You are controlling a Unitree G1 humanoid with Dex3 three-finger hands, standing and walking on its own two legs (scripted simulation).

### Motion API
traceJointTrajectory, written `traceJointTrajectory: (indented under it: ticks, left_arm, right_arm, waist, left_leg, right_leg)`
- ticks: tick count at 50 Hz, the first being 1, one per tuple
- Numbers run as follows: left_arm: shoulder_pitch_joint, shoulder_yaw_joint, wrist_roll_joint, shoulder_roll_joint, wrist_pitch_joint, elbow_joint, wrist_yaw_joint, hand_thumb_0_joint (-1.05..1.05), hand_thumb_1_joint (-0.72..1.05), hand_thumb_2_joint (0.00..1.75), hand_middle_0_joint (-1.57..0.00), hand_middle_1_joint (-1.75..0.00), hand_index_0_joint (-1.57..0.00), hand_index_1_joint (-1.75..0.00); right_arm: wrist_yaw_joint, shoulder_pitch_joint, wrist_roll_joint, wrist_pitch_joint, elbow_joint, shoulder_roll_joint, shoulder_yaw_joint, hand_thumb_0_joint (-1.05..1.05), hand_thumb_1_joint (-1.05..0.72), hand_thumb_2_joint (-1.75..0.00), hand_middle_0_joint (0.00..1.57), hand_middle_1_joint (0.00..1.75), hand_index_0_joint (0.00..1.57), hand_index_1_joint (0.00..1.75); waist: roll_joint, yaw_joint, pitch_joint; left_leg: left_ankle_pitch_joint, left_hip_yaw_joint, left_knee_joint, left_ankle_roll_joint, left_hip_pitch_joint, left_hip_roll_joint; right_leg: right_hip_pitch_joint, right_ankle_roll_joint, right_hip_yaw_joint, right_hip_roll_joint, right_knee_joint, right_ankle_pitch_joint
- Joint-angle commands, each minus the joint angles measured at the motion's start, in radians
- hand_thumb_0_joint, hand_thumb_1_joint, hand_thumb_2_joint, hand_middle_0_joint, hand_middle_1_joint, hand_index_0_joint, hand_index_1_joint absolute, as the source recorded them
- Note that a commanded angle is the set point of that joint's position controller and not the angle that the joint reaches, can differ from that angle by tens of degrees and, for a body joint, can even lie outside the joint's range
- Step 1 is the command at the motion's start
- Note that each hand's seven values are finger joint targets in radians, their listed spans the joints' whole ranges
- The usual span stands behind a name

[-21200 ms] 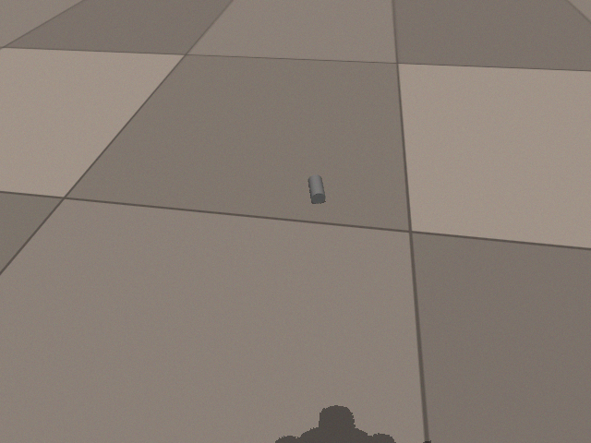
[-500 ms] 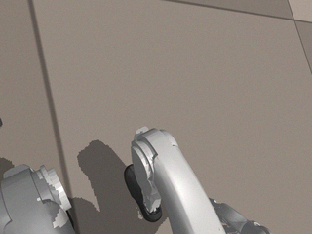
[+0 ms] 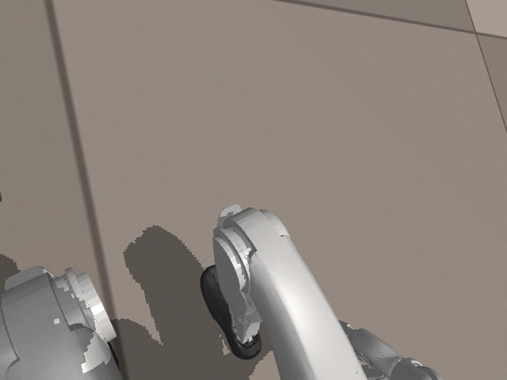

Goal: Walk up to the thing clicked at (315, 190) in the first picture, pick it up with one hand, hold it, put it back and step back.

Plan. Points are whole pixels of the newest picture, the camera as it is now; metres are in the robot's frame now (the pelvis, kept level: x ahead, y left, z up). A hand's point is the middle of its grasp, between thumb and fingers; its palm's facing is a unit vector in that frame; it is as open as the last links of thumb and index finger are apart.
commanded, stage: close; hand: left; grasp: from above
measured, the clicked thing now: out of the picture +0.43 +0.33 -0.27
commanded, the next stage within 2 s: settle in 0.54 s
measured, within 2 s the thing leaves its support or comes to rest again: leaves its support in 0.96 s
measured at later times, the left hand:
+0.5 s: hand out of the picture +0.41 +0.33 -0.25, palm faces -0.42 -0.17 -0.89, open 9.7 cm
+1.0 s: hand out of the picture +0.42 +0.33 -0.24, palm faces -0.40 -0.17 -0.90, open 9.7 cm
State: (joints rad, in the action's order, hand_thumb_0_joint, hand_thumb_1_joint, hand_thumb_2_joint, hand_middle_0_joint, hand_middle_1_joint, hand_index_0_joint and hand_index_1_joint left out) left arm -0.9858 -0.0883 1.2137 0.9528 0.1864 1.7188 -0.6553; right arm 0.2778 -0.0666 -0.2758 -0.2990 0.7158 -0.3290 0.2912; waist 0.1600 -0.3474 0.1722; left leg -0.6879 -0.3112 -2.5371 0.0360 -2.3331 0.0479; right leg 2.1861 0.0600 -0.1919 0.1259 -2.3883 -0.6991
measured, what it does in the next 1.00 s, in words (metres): stands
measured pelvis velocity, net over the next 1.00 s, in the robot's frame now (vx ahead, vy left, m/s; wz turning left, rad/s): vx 0.00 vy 0.00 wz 0.00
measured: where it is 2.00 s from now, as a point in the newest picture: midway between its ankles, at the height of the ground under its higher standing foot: (178, 358)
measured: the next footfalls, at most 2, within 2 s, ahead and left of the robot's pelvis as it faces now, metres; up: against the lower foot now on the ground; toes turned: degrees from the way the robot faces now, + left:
none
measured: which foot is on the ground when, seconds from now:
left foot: down 0.00-1.00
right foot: down 0.00-1.00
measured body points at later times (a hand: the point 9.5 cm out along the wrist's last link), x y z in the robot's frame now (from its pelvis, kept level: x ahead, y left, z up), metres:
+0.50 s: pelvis +0.00 +0.00 +0.00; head +0.26 +0.13 +0.34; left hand +0.43 +0.34 -0.20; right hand +0.07 -0.25 -0.06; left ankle +0.07 +0.14 -0.27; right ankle +0.11 -0.11 -0.27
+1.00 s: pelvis +0.00 +0.00 +0.00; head +0.26 +0.13 +0.34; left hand +0.44 +0.34 -0.19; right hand +0.08 -0.25 -0.07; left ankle +0.07 +0.14 -0.27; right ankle +0.11 -0.11 -0.27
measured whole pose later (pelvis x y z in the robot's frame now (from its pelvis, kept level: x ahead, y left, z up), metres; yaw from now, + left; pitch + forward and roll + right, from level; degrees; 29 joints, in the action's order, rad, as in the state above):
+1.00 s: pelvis +0.00 +0.00 +0.00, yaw +0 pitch +27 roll -13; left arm -0.91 -0.12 1.20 0.90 0.17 1.56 -0.58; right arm 0.26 -0.09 -0.26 -0.25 0.71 -0.32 0.27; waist 0.13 -0.32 0.13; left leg -0.69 -0.30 -2.53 0.04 -2.35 0.05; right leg 2.20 0.05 -0.19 0.12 -2.39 -0.70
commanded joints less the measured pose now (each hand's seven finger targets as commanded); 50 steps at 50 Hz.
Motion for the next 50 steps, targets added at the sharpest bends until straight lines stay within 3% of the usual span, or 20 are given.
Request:
traceJointTrajectory:
  ticks: [1, 3, 4, 6, 11, 15, 16, 17, 21, 29, 32, 34, 39, 42, 43, 44, 46, 50]
  left_arm:
    - [-0.232, -0.004, -0.013, 0.192, 0.001, -0.105, -0.029, 0.00, 0.21, 0.55, -0.60, -0.69, -0.63, -0.66]
    - [-0.194, -0.018, -0.024, 0.186, 0.002, -0.080, -0.032, 0.00, 0.25, 0.57, -0.63, -0.70, -0.66, -0.66]
    - [-0.214, 0.009, -0.018, 0.176, 0.002, -0.068, -0.026, 0.00, 0.26, 0.57, -0.64, -0.69, -0.67, -0.66]
    - [-0.196, -0.020, -0.027, 0.201, 0.006, -0.077, -0.029, 0.00, 0.31, 0.58, -0.68, -0.69, -0.71, -0.66]
    - [-0.204, -0.022, -0.027, 0.208, 0.013, -0.106, -0.025, 0.00, 0.40, 0.56, -0.75, -0.69, -0.78, -0.65]
    - [-0.200, -0.015, -0.025, 0.200, 0.014, -0.079, -0.024, 0.00, 0.46, 0.54, -0.79, -0.66, -0.82, -0.62]
    - [-0.201, 0.005, -0.017, 0.194, 0.014, -0.077, -0.017, 0.00, 0.47, 0.56, -0.80, -0.65, -0.83, -0.62]
    - [-0.193, -0.029, -0.029, 0.218, 0.017, -0.085, -0.025, 0.00, 0.48, 0.58, -0.82, -0.64, -0.84, -0.62]
    - [-0.183, -0.013, -0.021, 0.195, 0.016, -0.074, -0.024, 0.00, 0.57, 0.57, -0.89, -0.64, -0.91, -0.60]
    - [-0.191, -0.013, -0.015, 0.210, 0.016, -0.068, -0.024, 0.00, 0.67, 0.58, -0.97, -0.61, -1.00, -0.58]
    - [-0.202, 0.005, -0.016, 0.200, 0.017, -0.062, -0.016, 0.00, 0.72, 0.57, -1.01, -0.59, -1.03, -0.56]
    - [-0.187, -0.002, -0.019, 0.210, 0.014, -0.052, -0.018, 0.00, 0.67, 0.64, -1.04, -0.61, -1.06, -0.60]
    - [-0.203, -0.028, -0.029, 0.242, 0.007, -0.119, -0.004, 0.00, 0.70, 0.65, -1.06, -0.61, -1.08, -0.60]
    - [-0.208, -0.033, -0.025, 0.244, -0.002, -0.147, 0.011, 0.00, 0.73, 0.68, -1.10, -0.61, -1.11, -0.60]
    - [-0.215, -0.056, -0.027, 0.255, 0.000, -0.215, 0.009, 0.00, 0.74, 0.67, -1.11, -0.60, -1.12, -0.59]
    - [-0.253, -0.043, -0.035, 0.232, 0.007, -0.298, 0.011, 0.00, 0.74, 0.67, -1.11, -0.59, -1.12, -0.58]
    - [-0.205, -0.025, -0.026, 0.200, -0.005, -0.274, 0.020, 0.00, 0.73, 0.64, -1.10, -0.58, -1.12, -0.57]
    - [-0.213, -0.076, -0.024, 0.221, -0.021, -0.426, 0.022, 0.00, 0.75, 0.66, -1.10, -0.59, -1.12, -0.58]
  right_arm:
    - [-0.003, -0.187, 0.014, -0.006, 0.008, -0.324, -0.086, 0.00, -0.90, -0.90, 0.20, 0.30, 0.20, 0.30]
    - [-0.005, -0.189, 0.015, -0.004, 0.009, -0.328, -0.085, 0.00, -0.90, -0.90, 0.20, 0.30, 0.20, 0.30]
    - [-0.003, -0.184, 0.015, -0.005, 0.008, -0.320, -0.080, 0.00, -0.90, -0.90, 0.20, 0.30, 0.20, 0.30]
    - [-0.007, -0.188, 0.015, -0.002, 0.004, -0.331, -0.083, 0.00, -0.90, -0.90, 0.20, 0.30, 0.20, 0.30]
    - [-0.015, -0.179, 0.019, 0.003, -0.003, -0.333, -0.090, 0.00, -0.90, -0.90, 0.20, 0.30, 0.20, 0.30]
    - [-0.016, -0.179, 0.015, 0.007, -0.005, -0.332, -0.087, 0.00, -0.90, -0.90, 0.20, 0.30, 0.20, 0.30]
    - [-0.015, -0.179, 0.014, 0.006, -0.009, -0.332, -0.086, 0.00, -0.90, -0.90, 0.20, 0.30, 0.20, 0.30]
    - [-0.020, -0.178, 0.015, 0.009, -0.003, -0.323, -0.078, 0.00, -0.90, -0.90, 0.20, 0.30, 0.20, 0.30]
    - [-0.021, -0.185, 0.008, 0.011, -0.003, -0.333, -0.084, 0.00, -0.90, -0.90, 0.20, 0.30, 0.20, 0.30]
    - [-0.030, -0.177, 0.003, 0.024, -0.011, -0.324, -0.071, 0.00, -0.90, -0.90, 0.20, 0.30, 0.20, 0.30]
    - [-0.025, -0.176, 0.004, 0.019, -0.017, -0.327, -0.064, 0.00, -0.90, -0.90, 0.20, 0.30, 0.20, 0.30]
    - [-0.031, -0.170, 0.007, 0.023, -0.016, -0.327, -0.063, 0.00, -0.91, -0.90, 0.20, 0.30, 0.20, 0.30]
    - [-0.034, -0.179, 0.009, 0.029, -0.009, -0.321, -0.072, 0.00, -0.91, -0.90, 0.20, 0.30, 0.20, 0.30]
    - [-0.035, -0.185, 0.013, 0.036, -0.016, -0.326, -0.092, 0.00, -0.92, -0.91, 0.20, 0.30, 0.20, 0.30]
    - [-0.035, -0.189, 0.014, 0.039, -0.017, -0.326, -0.101, 0.00, -0.91, -0.91, 0.20, 0.30, 0.20, 0.30]
    - [-0.032, -0.177, 0.020, 0.036, -0.025, -0.316, -0.104, 0.00, -0.91, -0.90, 0.20, 0.30, 0.20, 0.30]
    - [-0.025, -0.174, 0.022, 0.036, -0.024, -0.307, -0.109, 0.00, -0.92, -0.91, 0.20, 0.30, 0.20, 0.30]
    - [-0.023, -0.188, 0.044, 0.050, -0.017, -0.301, -0.146, 0.00, -0.91, -0.90, 0.20, 0.30, 0.20, 0.30]
  waist:
    - [-0.530, -0.044, -0.624]
    - [-0.514, -0.037, -0.620]
    - [-0.507, -0.054, -0.593]
    - [-0.494, -0.038, -0.614]
    - [-0.508, -0.025, -0.632]
    - [-0.505, -0.037, -0.608]
    - [-0.498, -0.043, -0.587]
    - [-0.476, -0.033, -0.603]
    - [-0.496, -0.035, -0.607]
    - [-0.504, -0.037, -0.597]
    - [-0.486, -0.056, -0.581]
    - [-0.472, -0.044, -0.590]
    - [-0.536, -0.017, -0.649]
    - [-0.555, -0.021, -0.654]
    - [-0.579, 0.000, -0.708]
    - [-0.623, 0.012, -0.753]
    - [-0.608, 0.003, -0.724]
    - [-0.662, 0.055, -0.836]
  left_leg:
    - [0.197, 0.128, 0.235, -0.033, 0.500, 0.039]
    - [0.201, 0.130, 0.239, -0.035, 0.488, 0.039]
    - [0.179, 0.133, 0.228, -0.037, 0.470, 0.040]
    - [0.180, 0.132, 0.234, -0.039, 0.470, 0.038]
    - [0.166, 0.129, 0.245, -0.036, 0.473, 0.038]
    - [0.167, 0.128, 0.245, -0.036, 0.471, 0.039]
    - [0.154, 0.131, 0.233, -0.039, 0.456, 0.038]
    - [0.151, 0.129, 0.237, -0.041, 0.449, 0.040]
    - [0.169, 0.126, 0.244, -0.037, 0.466, 0.038]
    - [0.150, 0.123, 0.253, -0.035, 0.472, 0.040]
    - [0.157, 0.119, 0.240, -0.038, 0.464, 0.039]
    - [0.157, 0.125, 0.236, -0.041, 0.458, 0.041]
    - [0.171, 0.127, 0.251, -0.034, 0.484, 0.040]
    - [0.168, 0.131, 0.254, -0.033, 0.492, 0.038]
    - [0.194, 0.134, 0.256, -0.031, 0.516, 0.037]
    - [0.215, 0.136, 0.255, -0.025, 0.547, 0.036]
    - [0.216, 0.142, 0.251, -0.029, 0.531, 0.034]
    - [0.261, 0.159, 0.260, -0.025, 0.571, 0.029]
  right_leg:
    - [-0.319, -0.070, -0.111, 0.027, 0.214, 0.300]
    - [-0.335, -0.067, -0.110, 0.029, 0.226, 0.302]
    - [-0.326, -0.067, -0.100, 0.026, 0.221, 0.291]
    - [-0.338, -0.066, -0.104, 0.029, 0.234, 0.286]
    - [-0.329, -0.070, -0.108, 0.028, 0.229, 0.265]
    - [-0.321, -0.070, -0.111, 0.028, 0.226, 0.269]
    - [-0.310, -0.069, -0.102, 0.027, 0.226, 0.262]
    - [-0.330, -0.067, -0.099, 0.030, 0.241, 0.255]
    - [-0.320, -0.069, -0.110, 0.028, 0.228, 0.267]
    - [-0.316, -0.071, -0.110, 0.028, 0.227, 0.252]
    - [-0.309, -0.067, -0.112, 0.027, 0.223, 0.262]
    - [-0.328, -0.065, -0.103, 0.031, 0.237, 0.267]
    - [-0.331, -0.073, -0.102, 0.026, 0.223, 0.264]
    - [-0.328, -0.077, -0.096, 0.024, 0.218, 0.265]
    - [-0.343, -0.078, -0.095, 0.027, 0.218, 0.286]
    - [-0.335, -0.082, -0.099, 0.022, 0.210, 0.300]
    - [-0.321, -0.081, -0.098, 0.023, 0.211, 0.309]
    - [-0.329, -0.088, -0.082, 0.016, 0.211, 0.338]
